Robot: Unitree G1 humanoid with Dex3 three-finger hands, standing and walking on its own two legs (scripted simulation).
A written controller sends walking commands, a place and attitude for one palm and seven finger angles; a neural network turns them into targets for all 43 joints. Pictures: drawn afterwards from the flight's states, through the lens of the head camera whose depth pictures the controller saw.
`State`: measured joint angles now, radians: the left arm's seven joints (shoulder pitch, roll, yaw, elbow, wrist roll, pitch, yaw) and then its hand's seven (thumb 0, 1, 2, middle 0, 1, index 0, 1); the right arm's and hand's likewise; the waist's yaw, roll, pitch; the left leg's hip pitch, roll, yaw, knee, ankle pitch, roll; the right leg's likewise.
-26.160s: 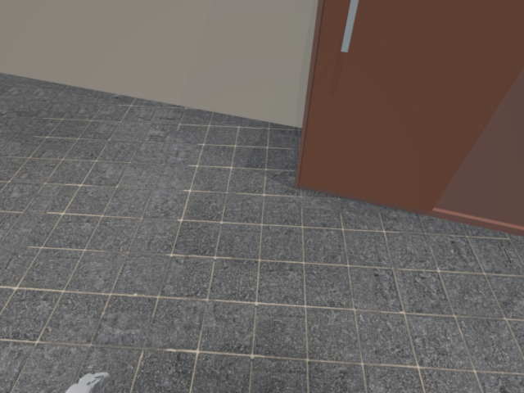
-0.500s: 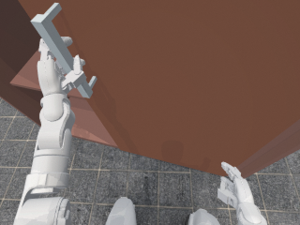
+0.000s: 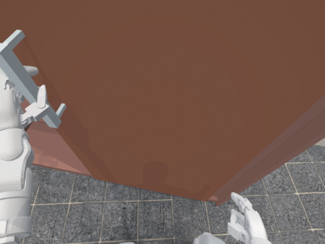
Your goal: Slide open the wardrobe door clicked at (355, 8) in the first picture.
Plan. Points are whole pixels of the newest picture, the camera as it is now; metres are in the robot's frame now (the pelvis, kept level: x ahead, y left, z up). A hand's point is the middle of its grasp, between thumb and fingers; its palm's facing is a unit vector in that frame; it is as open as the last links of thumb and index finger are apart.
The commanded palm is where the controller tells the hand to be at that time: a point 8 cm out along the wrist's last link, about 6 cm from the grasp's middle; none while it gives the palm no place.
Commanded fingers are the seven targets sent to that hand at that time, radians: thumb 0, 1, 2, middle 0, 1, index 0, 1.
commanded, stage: stop walking and hold the door there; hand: left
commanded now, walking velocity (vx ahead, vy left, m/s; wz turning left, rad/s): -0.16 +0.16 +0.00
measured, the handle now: (38, 86) +0.37 +0.36 +0.12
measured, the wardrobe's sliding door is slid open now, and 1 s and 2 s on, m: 0.57 0.57 0.57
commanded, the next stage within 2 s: none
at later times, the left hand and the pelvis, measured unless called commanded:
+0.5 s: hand (41, 104) +0.32 +0.33 +0.12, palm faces +0.52 -0.83 -0.20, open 6.6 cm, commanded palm +0.28 +0.36 +0.10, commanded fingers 0.00 0.90 0.90 -0.45 -1.40 -0.45 -1.40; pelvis -0.05 +0.02 -0.02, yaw -5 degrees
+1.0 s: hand (41, 104) +0.32 +0.33 +0.12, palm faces +0.47 -0.85 -0.24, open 6.1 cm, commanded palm +0.28 +0.36 +0.10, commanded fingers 0.00 0.90 0.90 -0.45 -1.40 -0.45 -1.40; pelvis -0.09 +0.03 -0.01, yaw -8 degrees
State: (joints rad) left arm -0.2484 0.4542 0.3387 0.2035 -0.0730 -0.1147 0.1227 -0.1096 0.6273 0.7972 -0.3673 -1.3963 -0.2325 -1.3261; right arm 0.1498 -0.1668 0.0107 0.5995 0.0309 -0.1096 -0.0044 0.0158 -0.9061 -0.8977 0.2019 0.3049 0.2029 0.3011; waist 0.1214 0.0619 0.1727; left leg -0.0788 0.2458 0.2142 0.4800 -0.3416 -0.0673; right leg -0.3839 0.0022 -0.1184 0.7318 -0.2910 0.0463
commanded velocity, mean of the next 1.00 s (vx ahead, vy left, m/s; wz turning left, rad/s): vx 0.05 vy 0.00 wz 0.00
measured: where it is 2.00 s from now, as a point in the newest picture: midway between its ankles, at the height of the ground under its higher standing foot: outside the picture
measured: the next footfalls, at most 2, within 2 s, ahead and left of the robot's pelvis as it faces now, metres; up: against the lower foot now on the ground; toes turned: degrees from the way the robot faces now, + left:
right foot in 0.06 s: +0.11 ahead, -0.13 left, +0.00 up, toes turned -8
left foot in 0.44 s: +0.01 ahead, +0.13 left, +0.00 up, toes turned -1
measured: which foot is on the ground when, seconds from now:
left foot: down 0.00-0.06, up 0.08-0.42, down 0.44-1.00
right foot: up 0.00-0.04, down 0.06-0.46, up 0.48-0.80, down 0.82-1.00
